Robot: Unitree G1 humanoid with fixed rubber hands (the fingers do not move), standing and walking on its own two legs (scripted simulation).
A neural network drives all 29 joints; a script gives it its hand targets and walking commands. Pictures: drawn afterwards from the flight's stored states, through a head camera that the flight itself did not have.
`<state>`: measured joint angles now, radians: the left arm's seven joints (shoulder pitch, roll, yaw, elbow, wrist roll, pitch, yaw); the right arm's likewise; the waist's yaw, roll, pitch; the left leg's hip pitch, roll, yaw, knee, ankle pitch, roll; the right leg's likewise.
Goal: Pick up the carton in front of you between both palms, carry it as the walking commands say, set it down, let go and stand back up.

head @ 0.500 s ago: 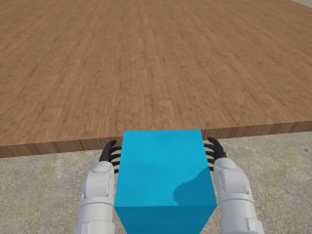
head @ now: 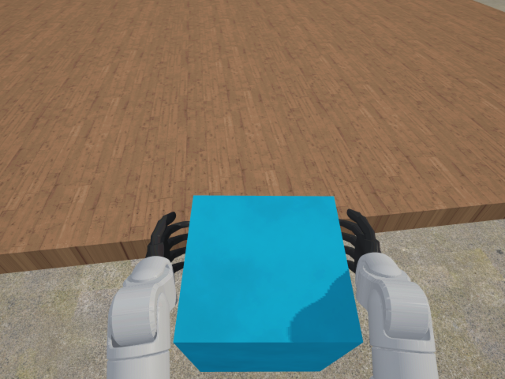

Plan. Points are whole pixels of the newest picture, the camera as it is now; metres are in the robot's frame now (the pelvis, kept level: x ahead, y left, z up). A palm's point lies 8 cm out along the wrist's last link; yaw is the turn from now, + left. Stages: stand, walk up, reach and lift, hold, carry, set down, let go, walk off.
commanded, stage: carry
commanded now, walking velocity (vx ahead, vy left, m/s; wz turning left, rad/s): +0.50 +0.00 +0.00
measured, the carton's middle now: (262, 290) +0.28 +0.00 +0.02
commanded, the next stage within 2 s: none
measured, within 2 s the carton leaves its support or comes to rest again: neither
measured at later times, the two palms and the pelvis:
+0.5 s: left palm (169, 173) +0.51 +0.19 +0.07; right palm (318, 166) +0.52 -0.12 +0.08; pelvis +0.28 +0.03 -0.03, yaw +1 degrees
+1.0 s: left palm (192, 72) +0.91 +0.18 +0.11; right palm (299, 70) +0.93 -0.13 +0.11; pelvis +0.58 +0.00 -0.04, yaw +2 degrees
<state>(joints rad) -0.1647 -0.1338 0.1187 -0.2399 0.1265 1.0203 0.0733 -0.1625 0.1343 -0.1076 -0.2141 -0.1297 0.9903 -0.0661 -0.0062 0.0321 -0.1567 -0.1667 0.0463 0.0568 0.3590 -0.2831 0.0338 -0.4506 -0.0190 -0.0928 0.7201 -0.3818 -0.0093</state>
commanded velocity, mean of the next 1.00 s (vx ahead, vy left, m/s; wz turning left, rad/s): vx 0.50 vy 0.00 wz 0.00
